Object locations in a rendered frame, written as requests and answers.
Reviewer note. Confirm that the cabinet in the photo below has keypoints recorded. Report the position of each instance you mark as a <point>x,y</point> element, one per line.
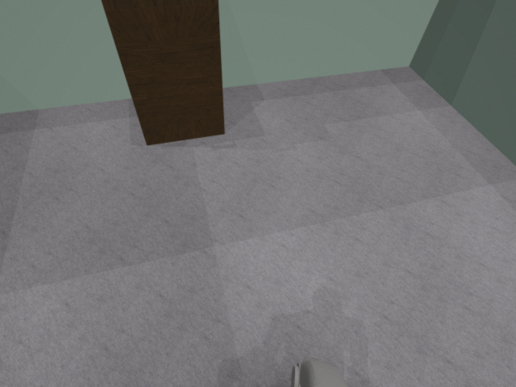
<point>171,58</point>

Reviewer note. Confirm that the robot right thigh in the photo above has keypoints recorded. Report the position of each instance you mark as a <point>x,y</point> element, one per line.
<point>314,373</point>

